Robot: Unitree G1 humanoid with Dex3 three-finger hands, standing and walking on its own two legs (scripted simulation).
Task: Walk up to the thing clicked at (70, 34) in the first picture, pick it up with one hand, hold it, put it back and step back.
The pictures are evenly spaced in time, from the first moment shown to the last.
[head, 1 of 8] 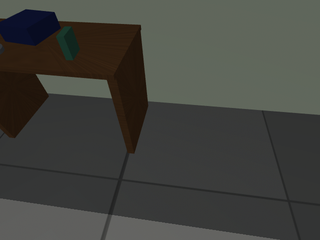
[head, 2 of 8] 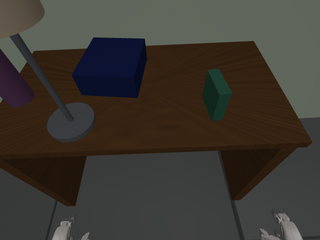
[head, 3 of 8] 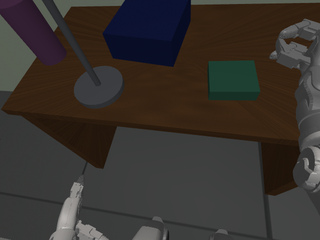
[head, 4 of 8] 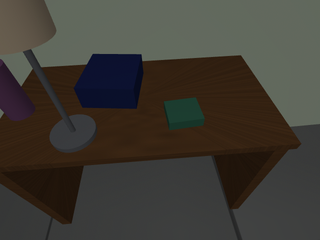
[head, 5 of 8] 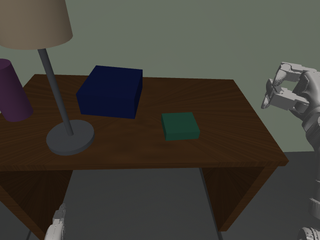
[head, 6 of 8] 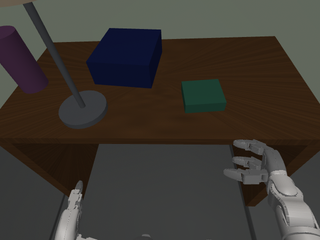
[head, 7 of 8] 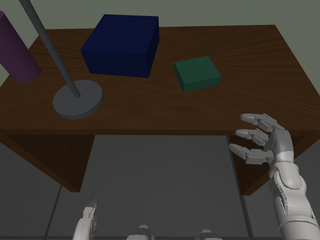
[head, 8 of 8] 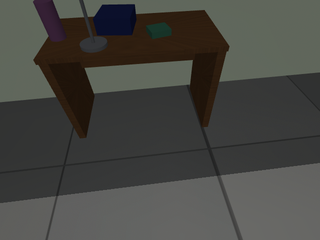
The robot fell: no
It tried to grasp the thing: yes
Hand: right
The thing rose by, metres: 0.00
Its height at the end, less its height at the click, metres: -0.04
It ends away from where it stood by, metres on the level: 0.12
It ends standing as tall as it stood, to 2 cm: no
